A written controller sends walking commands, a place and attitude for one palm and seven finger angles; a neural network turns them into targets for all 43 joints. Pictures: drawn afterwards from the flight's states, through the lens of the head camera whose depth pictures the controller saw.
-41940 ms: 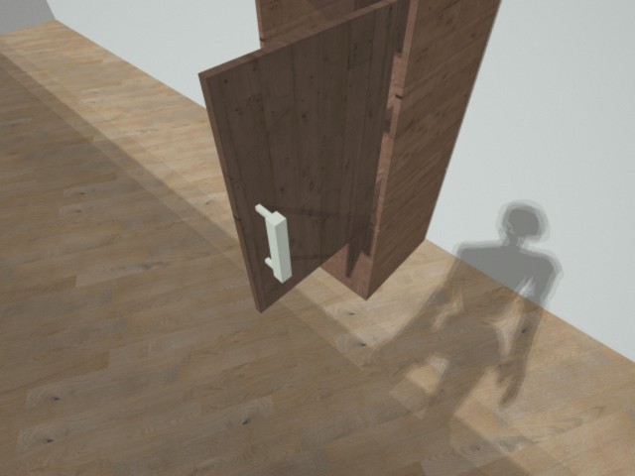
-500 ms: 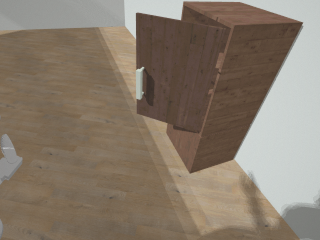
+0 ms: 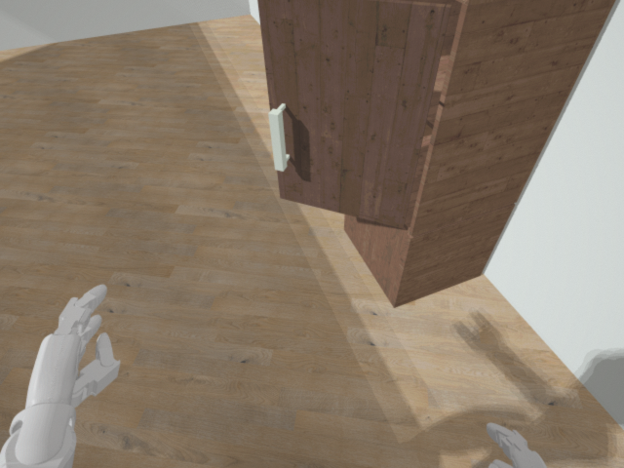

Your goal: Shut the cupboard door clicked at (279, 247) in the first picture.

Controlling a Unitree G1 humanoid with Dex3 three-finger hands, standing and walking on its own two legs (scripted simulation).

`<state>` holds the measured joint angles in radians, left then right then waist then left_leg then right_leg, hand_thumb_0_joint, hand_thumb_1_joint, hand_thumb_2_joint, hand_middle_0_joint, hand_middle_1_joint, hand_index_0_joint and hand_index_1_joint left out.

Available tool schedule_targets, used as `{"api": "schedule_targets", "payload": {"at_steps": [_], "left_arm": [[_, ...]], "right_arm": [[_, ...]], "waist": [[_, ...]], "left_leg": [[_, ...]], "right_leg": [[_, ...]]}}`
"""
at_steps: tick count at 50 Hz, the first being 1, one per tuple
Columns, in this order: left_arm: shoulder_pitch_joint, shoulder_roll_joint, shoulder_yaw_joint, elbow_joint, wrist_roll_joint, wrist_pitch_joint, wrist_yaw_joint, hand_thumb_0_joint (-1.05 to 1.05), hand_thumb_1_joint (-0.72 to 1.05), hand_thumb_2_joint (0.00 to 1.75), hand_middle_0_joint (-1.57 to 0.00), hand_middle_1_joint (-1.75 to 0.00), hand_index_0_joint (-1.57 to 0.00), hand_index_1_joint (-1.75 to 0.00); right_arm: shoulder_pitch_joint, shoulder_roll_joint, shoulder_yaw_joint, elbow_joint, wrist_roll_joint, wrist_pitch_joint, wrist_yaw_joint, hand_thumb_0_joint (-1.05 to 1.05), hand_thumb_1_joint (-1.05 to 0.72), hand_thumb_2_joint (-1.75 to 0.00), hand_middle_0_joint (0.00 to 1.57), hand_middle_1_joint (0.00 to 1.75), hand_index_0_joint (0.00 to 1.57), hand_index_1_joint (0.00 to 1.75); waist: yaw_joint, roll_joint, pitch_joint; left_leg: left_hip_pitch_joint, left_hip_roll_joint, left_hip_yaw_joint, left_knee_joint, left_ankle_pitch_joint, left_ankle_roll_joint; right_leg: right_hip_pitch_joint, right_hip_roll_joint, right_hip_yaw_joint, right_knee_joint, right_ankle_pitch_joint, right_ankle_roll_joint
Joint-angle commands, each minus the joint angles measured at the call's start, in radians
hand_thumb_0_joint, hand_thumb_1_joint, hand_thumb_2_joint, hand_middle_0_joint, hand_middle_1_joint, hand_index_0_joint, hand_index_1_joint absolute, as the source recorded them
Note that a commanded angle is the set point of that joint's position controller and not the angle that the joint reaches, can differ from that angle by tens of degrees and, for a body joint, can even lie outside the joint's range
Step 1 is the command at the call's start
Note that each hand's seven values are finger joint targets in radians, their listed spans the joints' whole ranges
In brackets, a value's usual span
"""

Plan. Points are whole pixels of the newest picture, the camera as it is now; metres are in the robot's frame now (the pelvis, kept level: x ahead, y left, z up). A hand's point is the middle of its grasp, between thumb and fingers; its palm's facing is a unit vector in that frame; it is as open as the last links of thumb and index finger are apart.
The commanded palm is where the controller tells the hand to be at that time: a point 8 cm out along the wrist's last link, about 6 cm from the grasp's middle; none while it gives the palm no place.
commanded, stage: let the arm hang, fingers relaxed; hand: left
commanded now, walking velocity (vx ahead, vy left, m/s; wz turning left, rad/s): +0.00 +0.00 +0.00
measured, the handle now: (281, 137) +0.94 +0.15 -0.08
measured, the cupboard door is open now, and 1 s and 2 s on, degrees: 47 47 47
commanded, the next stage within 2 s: look to check the result in 1.00 s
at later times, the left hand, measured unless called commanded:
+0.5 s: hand out of the picture -0.03 +0.21 -0.16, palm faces +0.00 -0.96 -0.28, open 7.2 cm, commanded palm none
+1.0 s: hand out of the picture +0.04 +0.19 -0.16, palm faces -0.02 -0.97 -0.23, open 7.3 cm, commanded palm none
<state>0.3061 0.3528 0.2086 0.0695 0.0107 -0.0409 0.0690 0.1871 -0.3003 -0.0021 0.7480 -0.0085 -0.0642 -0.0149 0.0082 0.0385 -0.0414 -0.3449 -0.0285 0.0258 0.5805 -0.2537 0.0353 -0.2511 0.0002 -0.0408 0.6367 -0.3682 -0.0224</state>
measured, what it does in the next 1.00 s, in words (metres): stands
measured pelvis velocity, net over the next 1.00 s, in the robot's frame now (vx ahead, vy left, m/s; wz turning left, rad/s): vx -0.01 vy -0.01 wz -0.01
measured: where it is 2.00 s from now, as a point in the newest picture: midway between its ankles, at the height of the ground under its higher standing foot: outside the picture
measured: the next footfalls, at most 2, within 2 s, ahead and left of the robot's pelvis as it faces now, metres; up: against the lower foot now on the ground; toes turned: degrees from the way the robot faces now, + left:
none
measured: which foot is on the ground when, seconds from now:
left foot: down 0.00-1.00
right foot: down 0.00-1.00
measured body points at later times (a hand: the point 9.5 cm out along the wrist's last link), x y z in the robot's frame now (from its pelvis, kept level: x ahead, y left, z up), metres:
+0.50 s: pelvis -0.01 -0.01 +0.01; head +0.00 -0.01 +0.46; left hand -0.03 +0.26 -0.14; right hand +0.01 -0.26 -0.14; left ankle +0.03 +0.10 -0.73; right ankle -0.04 -0.10 -0.73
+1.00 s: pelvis -0.01 -0.01 +0.02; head -0.01 -0.01 +0.47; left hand +0.04 +0.24 -0.14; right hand +0.01 -0.26 -0.14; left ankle +0.03 +0.10 -0.73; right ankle -0.04 -0.10 -0.73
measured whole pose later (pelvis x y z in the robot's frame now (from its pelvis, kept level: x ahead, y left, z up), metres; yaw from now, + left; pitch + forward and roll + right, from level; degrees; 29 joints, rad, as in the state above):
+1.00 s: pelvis -0.01 -0.01 +0.02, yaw -1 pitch -2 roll +0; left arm 0.21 0.21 0.01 1.12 0.02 0.00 0.01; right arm 0.22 -0.23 0.00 1.12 -0.02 0.00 -0.03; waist -0.02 0.00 0.02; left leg -0.20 0.00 0.03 0.38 -0.15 0.02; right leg -0.07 0.03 -0.03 0.36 -0.26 -0.04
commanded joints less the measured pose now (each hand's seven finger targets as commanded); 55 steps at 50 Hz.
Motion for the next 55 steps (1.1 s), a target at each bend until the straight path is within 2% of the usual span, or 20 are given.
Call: {"api": "schedule_targets", "payload": {"at_steps": [1, 2, 3, 4, 5, 6, 8, 11, 12, 13, 15, 20, 27, 33, 40, 46, 55], "left_arm": [[0.010, 0.050, -0.126, 0.304, 0.007, 0.040, -0.060, 0.00, 0.90, 0.90, -0.20, -0.30, -0.20, -0.30], [-0.006, 0.081, -0.127, 0.371, 0.011, 0.031, -0.060, 0.00, 0.90, 0.90, -0.20, -0.30, -0.20, -0.30], [-0.030, 0.107, -0.130, 0.436, 0.014, 0.026, -0.057, 0.00, 0.90, 0.90, -0.20, -0.30, -0.20, -0.30], [-0.053, 0.097, -0.138, 0.501, 0.011, 0.022, -0.056, 0.00, 0.90, 0.90, -0.20, -0.30, -0.20, -0.30], [-0.076, 0.093, -0.149, 0.553, 0.009, 0.024, -0.053, 0.00, 0.90, 0.90, -0.20, -0.30, -0.20, -0.30], [-0.087, 0.080, -0.156, 0.600, 0.007, 0.026, -0.050, 0.00, 0.90, 0.90, -0.20, -0.30, -0.20, -0.30], [-0.090, 0.061, -0.166, 0.688, 0.004, 0.032, -0.047, 0.00, 0.90, 0.90, -0.20, -0.30, -0.20, -0.30], [-0.058, 0.007, -0.159, 0.799, 0.005, 0.033, -0.048, 0.00, 0.90, 0.90, -0.20, -0.30, -0.20, -0.30], [-0.057, 0.013, -0.161, 0.827, 0.004, 0.034, -0.049, 0.00, 0.90, 0.90, -0.20, -0.30, -0.20, -0.30], [-0.054, 0.017, -0.161, 0.851, 0.004, 0.033, -0.050, 0.00, 0.90, 0.90, -0.20, -0.30, -0.20, -0.30], [-0.059, 0.012, -0.168, 0.895, 0.002, 0.033, -0.052, 0.00, 0.90, 0.90, -0.20, -0.30, -0.20, -0.30], [-0.043, 0.016, -0.175, 0.978, -0.001, 0.028, -0.053, 0.00, 0.90, 0.90, -0.20, -0.30, -0.20, -0.30], [-0.033, 0.020, -0.177, 1.024, -0.002, 0.030, -0.048, 0.00, 0.90, 0.90, -0.20, -0.30, -0.20, -0.30], [-0.031, 0.030, -0.173, 1.028, 0.000, 0.029, -0.045, 0.00, 0.90, 0.90, -0.20, -0.30, -0.20, -0.30], [-0.049, 0.020, -0.171, 1.025, 0.000, 0.029, -0.043, 0.00, 0.90, 0.90, -0.20, -0.30, -0.20, -0.30], [-0.058, 0.019, -0.169, 1.022, 0.001, 0.028, -0.044, 0.00, 0.90, 0.90, -0.20, -0.30, -0.20, -0.30], [-0.064, 0.025, -0.168, 1.021, 0.001, 0.022, -0.044, 0.00, 0.90, 0.90, -0.20, -0.30, -0.20, -0.30]], "right_arm": [[-0.049, -0.153, -0.035, -0.076, -0.004, 0.007, 0.004, 0.00, -0.90, -0.90, 0.20, 0.30, 0.20, 0.30], [-0.050, -0.146, -0.035, -0.068, -0.004, 0.013, 0.005, 0.00, -0.90, -0.90, 0.20, 0.30, 0.20, 0.30], [-0.051, -0.142, -0.036, -0.055, -0.008, 0.023, 0.005, 0.00, -0.90, -0.90, 0.20, 0.30, 0.20, 0.30], [-0.049, -0.135, -0.036, -0.021, -0.013, 0.030, 0.003, 0.00, -0.90, -0.90, 0.20, 0.30, 0.20, 0.30], [-0.043, -0.125, -0.032, 0.003, -0.016, 0.038, 0.002, 0.00, -0.90, -0.90, 0.20, 0.30, 0.20, 0.30], [-0.044, -0.114, -0.027, 0.026, -0.016, 0.043, 0.000, 0.00, -0.90, -0.90, 0.20, 0.30, 0.20, 0.30], [-0.049, -0.106, -0.019, 0.068, -0.014, 0.050, -0.004, 0.00, -0.90, -0.90, 0.20, 0.30, 0.20, 0.30], [-0.044, -0.068, -0.019, 0.134, -0.015, 0.058, -0.013, 0.00, -0.90, -0.90, 0.20, 0.30, 0.20, 0.30], [-0.041, -0.065, -0.019, 0.152, -0.013, 0.060, -0.014, 0.00, -0.90, -0.90, 0.20, 0.30, 0.20, 0.30], [-0.033, -0.073, -0.022, 0.168, -0.011, 0.062, -0.015, 0.00, -0.90, -0.90, 0.20, 0.30, 0.20, 0.30], [-0.016, -0.071, -0.023, 0.204, -0.009, 0.066, -0.017, 0.00, -0.90, -0.90, 0.20, 0.30, 0.20, 0.30], [0.021, -0.082, -0.026, 0.270, -0.005, 0.060, -0.021, 0.00, -0.90, -0.90, 0.20, 0.30, 0.20, 0.30], [0.043, -0.083, -0.026, 0.319, -0.005, 0.060, -0.022, 0.00, -0.90, -0.90, 0.20, 0.30, 0.20, 0.30], [0.056, -0.076, -0.025, 0.335, -0.004, 0.058, -0.019, 0.00, -0.90, -0.90, 0.20, 0.30, 0.20, 0.30], [0.053, -0.066, -0.021, 0.343, -0.008, 0.052, -0.020, 0.00, -0.90, -0.90, 0.20, 0.30, 0.20, 0.30], [0.045, -0.069, -0.022, 0.340, -0.008, 0.051, -0.021, 0.00, -0.90, -0.90, 0.20, 0.30, 0.20, 0.30], [0.032, -0.086, -0.025, 0.332, -0.006, 0.047, -0.023, 0.00, -0.90, -0.90, 0.20, 0.30, 0.20, 0.30]], "waist": [[0.013, -0.134, -0.065], [0.004, -0.170, -0.094], [-0.006, -0.220, -0.105], [-0.013, -0.196, -0.109], [-0.021, -0.145, -0.104], [-0.023, -0.066, -0.105], [-0.021, 0.044, -0.085], [-0.015, 0.101, -0.034], [-0.015, 0.114, -0.016], [-0.015, 0.089, -0.002], [-0.020, 0.075, 0.045], [-0.017, -0.024, 0.057], [-0.014, -0.073, 0.098], [-0.010, -0.067, 0.103], [-0.009, -0.022, 0.111], [-0.011, -0.021, 0.113], [-0.015, -0.025, 0.070]], "left_leg": [[0.040, 0.170, -0.187, -0.076, 0.452, 0.050], [0.056, 0.120, -0.133, -0.031, 0.427, 0.020], [0.057, 0.092, -0.108, -0.012, 0.377, -0.001], [0.081, 0.081, -0.098, -0.017, 0.328, -0.013], [0.111, 0.081, -0.098, -0.044, 0.320, -0.017], [0.141, 0.090, -0.106, -0.072, 0.350, -0.015], [0.182, 0.114, -0.122, -0.107, 0.387, -0.008], [0.176, 0.119, -0.124, -0.147, 0.273, -0.003], [0.170, 0.116, -0.127, -0.159, 0.236, -0.003], [0.180, 0.121, -0.128, -0.159, 0.223, -0.003], [0.165, 0.124, -0.132, -0.186, 0.158, -0.004], [0.184, 0.133, -0.131, -0.214, 0.157, 0.002], [0.181, 0.134, -0.125, -0.245, 0.117, 0.005], [0.172, 0.129, -0.120, -0.251, 0.126, 0.004], [0.161, 0.132, -0.125, -0.266, 0.147, 0.001], [0.164, 0.131, -0.123, -0.269, 0.141, -0.002], [0.210, 0.139, -0.119, -0.254, 0.218, 0.000]], "right_leg": [[0.091, -0.068, 0.079, -0.122, 0.255, -0.011], [0.119, -0.114, 0.122, -0.141, 0.424, -0.031], [0.136, -0.151, 0.152, -0.147, 0.565, -0.054], [0.126, -0.173, 0.165, -0.150, 0.611, -0.076], [0.120, -0.169, 0.155, -0.155, 0.582, -0.078], [0.116, -0.149, 0.147, -0.162, 0.525, -0.064], [0.105, -0.111, 0.123, -0.200, 0.380, -0.033], [0.101, -0.104, 0.129, -0.281, 0.277, -0.035], [0.100, -0.104, 0.129, -0.296, 0.253, -0.038], [0.093, -0.102, 0.129, -0.315, 0.241, -0.039], [0.075, -0.102, 0.129, -0.346, 0.182, -0.042], [0.086, -0.102, 0.120, -0.368, 0.171, -0.043], [0.064, -0.097, 0.121, -0.376, 0.121, -0.041], [0.069, -0.099, 0.123, -0.375, 0.118, -0.041], [0.085, -0.099, 0.120, -0.362, 0.153, -0.038], [0.084, -0.100, 0.122, -0.369, 0.155, -0.036], [0.105, -0.102, 0.124, -0.367, 0.234, -0.034]]}}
